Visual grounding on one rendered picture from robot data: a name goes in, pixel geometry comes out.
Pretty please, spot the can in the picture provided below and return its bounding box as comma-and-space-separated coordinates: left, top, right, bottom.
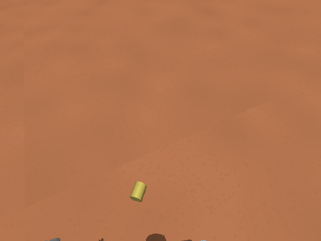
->
130, 181, 146, 202

